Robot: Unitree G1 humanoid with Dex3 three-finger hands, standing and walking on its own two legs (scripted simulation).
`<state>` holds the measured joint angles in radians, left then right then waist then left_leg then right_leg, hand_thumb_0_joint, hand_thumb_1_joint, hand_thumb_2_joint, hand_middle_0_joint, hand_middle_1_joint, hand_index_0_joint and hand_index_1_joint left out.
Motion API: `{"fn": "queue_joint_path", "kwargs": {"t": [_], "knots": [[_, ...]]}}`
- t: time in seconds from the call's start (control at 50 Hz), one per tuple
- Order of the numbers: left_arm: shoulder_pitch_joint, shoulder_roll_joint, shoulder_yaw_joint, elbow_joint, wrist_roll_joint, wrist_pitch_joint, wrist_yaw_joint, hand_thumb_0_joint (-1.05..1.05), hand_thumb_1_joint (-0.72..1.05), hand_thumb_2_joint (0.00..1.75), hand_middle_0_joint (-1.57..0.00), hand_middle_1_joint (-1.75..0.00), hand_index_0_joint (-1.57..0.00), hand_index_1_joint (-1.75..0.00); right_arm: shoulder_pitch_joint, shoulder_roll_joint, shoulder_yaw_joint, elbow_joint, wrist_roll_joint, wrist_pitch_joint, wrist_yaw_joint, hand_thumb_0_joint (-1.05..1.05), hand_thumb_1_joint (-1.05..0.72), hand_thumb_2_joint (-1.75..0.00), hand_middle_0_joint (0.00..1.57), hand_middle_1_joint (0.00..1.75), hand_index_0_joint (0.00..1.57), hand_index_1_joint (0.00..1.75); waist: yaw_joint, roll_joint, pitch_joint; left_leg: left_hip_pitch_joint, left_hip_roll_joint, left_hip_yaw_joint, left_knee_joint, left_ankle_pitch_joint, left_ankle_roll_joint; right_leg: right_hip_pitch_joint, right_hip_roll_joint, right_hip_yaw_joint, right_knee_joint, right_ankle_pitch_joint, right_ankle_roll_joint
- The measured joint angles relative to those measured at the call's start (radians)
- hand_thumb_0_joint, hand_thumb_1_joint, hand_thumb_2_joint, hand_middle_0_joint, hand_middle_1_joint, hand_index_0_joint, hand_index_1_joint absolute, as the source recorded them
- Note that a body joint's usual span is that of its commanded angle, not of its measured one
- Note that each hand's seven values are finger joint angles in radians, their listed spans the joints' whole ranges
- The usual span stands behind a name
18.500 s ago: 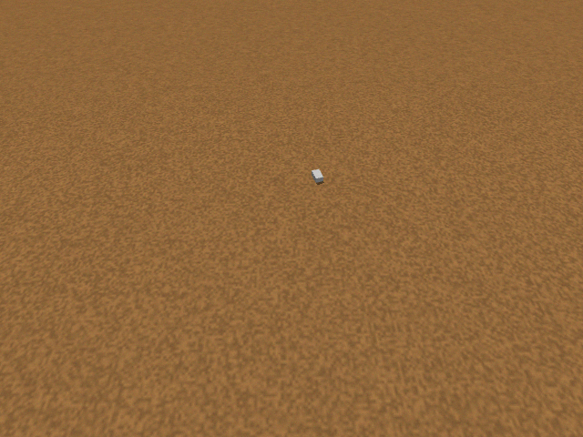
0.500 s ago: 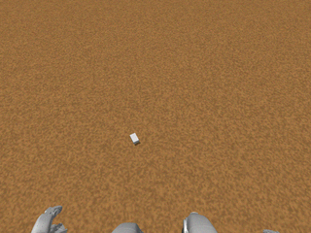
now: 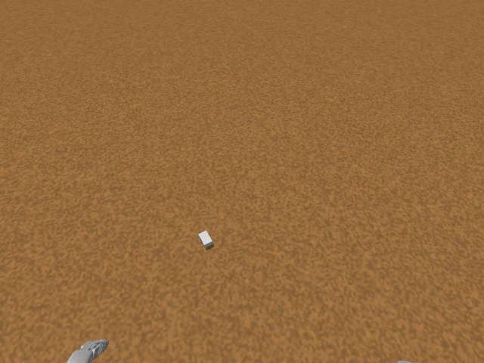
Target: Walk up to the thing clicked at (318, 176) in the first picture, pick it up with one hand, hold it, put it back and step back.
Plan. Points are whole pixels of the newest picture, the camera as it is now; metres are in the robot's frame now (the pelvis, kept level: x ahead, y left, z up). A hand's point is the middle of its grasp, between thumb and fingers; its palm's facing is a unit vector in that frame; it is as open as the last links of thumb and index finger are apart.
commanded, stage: walk up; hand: left
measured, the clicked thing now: (205, 239) +0.72 +0.20 -0.76
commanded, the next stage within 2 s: stand in 0.26 s
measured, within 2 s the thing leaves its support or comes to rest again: neither
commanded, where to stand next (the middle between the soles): +0.33 -0.03 m, yaw +0 degrees
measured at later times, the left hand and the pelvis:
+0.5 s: hand out of the picture +0.07 +0.25 -0.15, palm faces -0.02 -0.94 -0.33, open 7.4 cm; pelvis +0.00 -0.01 +0.01, yaw +0 degrees
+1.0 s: hand out of the picture +0.10 +0.23 -0.14, palm faces -0.04 -0.94 -0.35, open 7.4 cm; pelvis +0.01 -0.02 +0.01, yaw +0 degrees
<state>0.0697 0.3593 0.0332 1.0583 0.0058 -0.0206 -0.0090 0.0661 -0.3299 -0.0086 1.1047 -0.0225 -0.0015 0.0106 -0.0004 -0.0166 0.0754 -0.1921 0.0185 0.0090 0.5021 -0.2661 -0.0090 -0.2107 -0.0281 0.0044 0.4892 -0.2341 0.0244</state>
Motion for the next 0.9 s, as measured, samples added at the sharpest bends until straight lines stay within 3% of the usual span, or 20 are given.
{"fn": "queue_joint_path", "kwargs": {"t": [0.26,0.5,0.9], "knots": [[0.048,-0.002,0.001,0.049,0.005,0.002,-0.004,0.01,0.91,0.9,-0.2,-0.3,-0.2,-0.3,-0.003,0.001,-0.009,0.021,0.0,-0.001,0.0,0.01,-0.9,-0.9,0.2,0.3,0.2,0.3,0.016,0.006,-0.007,0.044,0.0,0.006,-0.094,0.048,0.0,0.045,0.001,0.004,-0.101,0.053,0.003],[0.05,-0.014,-0.037,0.075,0.009,-0.001,-0.002,0.01,0.91,0.9,-0.2,-0.3,-0.2,-0.3,0.002,-0.006,-0.013,0.027,0.007,-0.007,0.003,0.01,-0.9,-0.9,0.2,0.3,0.2,0.3,0.003,0.014,-0.028,0.082,-0.003,-0.001,-0.168,0.084,-0.008,0.068,-0.003,-0.004,-0.135,0.065,-0.003],[0.031,-0.009,-0.045,0.071,0.003,-0.004,-0.001,0.01,0.91,0.9,-0.2,-0.3,-0.2,-0.3,0.039,-0.022,-0.006,0.046,0.01,-0.003,0.0,0.01,-0.9,-0.9,0.2,0.3,0.2,0.3,-0.014,0.026,-0.024,0.096,0.02,-0.009,-0.192,0.086,-0.031,0.076,0.02,-0.013,-0.143,0.057,-0.024]]}}
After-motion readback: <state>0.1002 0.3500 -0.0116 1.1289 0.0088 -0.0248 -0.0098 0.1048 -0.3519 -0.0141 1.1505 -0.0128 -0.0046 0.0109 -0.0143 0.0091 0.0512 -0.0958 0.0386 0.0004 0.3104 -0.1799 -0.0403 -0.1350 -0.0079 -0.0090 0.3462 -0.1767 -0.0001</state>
